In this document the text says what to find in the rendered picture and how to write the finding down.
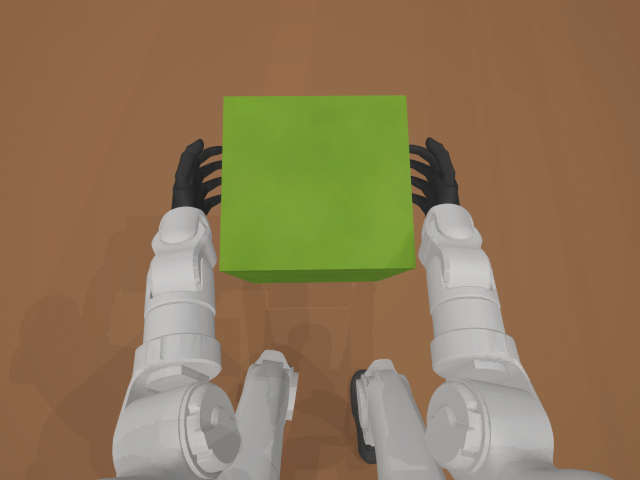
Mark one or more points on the robot right shin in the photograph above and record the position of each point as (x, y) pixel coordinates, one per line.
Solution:
(381, 364)

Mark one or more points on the robot right forearm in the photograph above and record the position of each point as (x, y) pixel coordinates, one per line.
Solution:
(469, 335)

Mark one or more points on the robot left forearm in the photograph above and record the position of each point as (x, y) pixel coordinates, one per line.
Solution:
(179, 345)

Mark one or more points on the right robot thigh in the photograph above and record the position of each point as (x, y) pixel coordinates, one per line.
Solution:
(387, 408)

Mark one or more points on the right robot upper arm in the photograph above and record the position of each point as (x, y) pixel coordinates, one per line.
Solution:
(484, 431)

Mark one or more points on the left robot upper arm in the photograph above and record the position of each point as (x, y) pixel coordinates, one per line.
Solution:
(185, 433)

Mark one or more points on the carton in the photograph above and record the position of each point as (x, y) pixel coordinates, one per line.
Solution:
(316, 189)

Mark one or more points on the right robot hand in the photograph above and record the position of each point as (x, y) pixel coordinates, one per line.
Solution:
(441, 187)

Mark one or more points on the left robot hand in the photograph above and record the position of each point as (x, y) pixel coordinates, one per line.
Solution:
(188, 189)

